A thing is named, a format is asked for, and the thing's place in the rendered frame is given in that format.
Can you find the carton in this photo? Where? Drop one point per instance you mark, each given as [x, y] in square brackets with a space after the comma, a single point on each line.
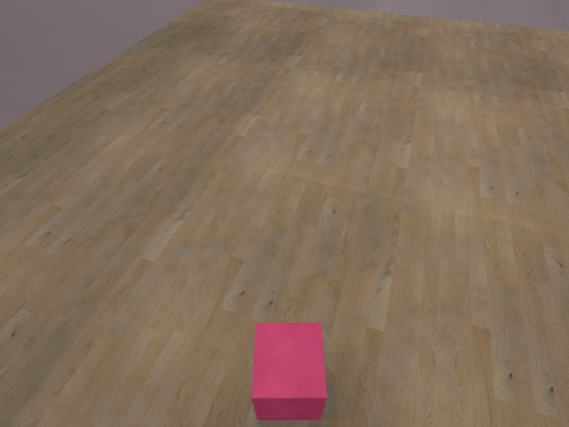
[288, 380]

